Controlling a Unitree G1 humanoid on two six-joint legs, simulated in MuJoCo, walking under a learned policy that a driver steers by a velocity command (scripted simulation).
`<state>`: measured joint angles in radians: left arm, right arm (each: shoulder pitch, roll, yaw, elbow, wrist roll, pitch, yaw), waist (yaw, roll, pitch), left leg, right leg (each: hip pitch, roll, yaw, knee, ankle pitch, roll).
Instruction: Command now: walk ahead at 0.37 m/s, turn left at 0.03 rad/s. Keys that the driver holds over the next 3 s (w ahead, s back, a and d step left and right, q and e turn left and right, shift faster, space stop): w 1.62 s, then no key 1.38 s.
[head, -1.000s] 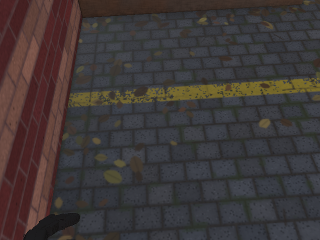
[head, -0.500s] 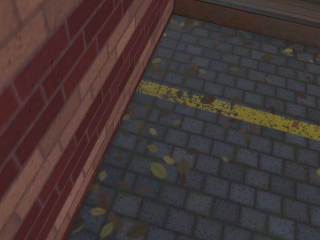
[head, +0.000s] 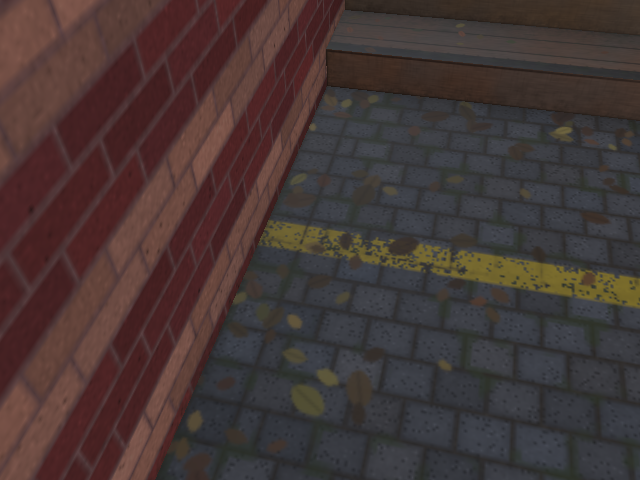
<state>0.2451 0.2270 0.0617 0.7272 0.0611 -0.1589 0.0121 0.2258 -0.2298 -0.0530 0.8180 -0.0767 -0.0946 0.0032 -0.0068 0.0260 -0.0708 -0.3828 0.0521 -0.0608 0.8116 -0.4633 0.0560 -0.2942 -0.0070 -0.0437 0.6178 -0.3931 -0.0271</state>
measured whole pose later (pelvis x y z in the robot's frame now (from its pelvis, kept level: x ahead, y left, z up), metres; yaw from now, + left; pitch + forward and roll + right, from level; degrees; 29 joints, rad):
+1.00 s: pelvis +0.48 -0.13 +0.00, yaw -2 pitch +2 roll +0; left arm 0.12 0.28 0.03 0.67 0.01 -0.08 -0.04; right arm 0.36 -0.33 -0.04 0.88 0.01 -0.08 0.00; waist -0.03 0.01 0.02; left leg -0.29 0.05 -0.05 1.06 -0.48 -0.01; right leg -0.46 0.03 -0.01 0.59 -0.17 -0.06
